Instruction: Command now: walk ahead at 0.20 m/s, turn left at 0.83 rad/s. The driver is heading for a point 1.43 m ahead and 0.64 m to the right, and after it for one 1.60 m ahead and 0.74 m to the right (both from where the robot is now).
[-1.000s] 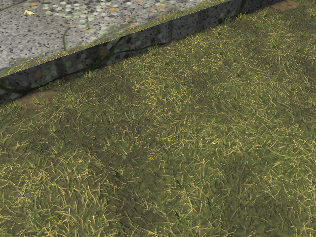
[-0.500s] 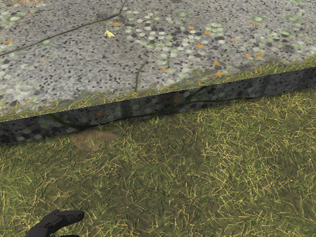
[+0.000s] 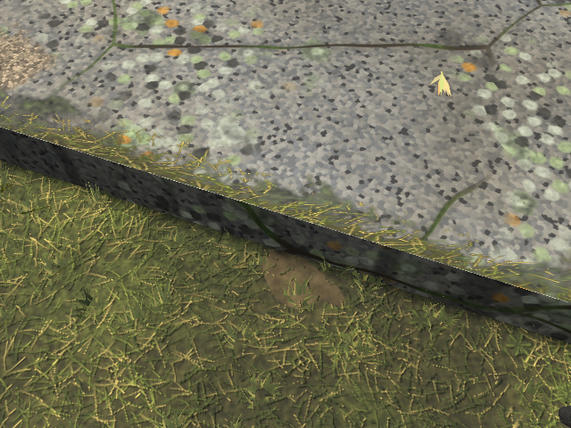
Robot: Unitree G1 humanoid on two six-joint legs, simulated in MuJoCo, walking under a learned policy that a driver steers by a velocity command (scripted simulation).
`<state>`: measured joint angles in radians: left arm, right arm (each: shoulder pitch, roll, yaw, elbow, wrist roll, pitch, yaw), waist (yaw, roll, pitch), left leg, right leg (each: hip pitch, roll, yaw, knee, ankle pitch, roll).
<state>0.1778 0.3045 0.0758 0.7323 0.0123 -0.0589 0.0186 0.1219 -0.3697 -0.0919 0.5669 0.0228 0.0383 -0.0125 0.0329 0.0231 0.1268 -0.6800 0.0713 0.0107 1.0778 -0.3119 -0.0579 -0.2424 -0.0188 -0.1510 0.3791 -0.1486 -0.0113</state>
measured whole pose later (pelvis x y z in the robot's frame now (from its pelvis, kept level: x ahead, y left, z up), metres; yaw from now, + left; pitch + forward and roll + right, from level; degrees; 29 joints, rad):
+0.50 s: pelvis +0.09 -0.01 -0.01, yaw -10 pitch +1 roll +2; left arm 0.21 0.31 0.07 0.75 -0.01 0.07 -0.01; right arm 0.05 -0.27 -0.07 0.68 -0.01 0.01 -0.04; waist 0.04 -0.01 0.05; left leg -0.30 0.10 0.21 0.50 -0.20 -0.02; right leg -0.43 -0.10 -0.07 0.84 -0.36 0.06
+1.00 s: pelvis +0.12 -0.03 +0.00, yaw -36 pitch +3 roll +2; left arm 0.14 0.34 0.09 0.58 -0.01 0.06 0.04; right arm 0.08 -0.31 -0.09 0.74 0.00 -0.03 -0.01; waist 0.01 -0.01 0.02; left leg -0.43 -0.08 -0.12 0.66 -0.29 -0.06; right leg -0.33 0.13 0.28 0.54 -0.24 -0.04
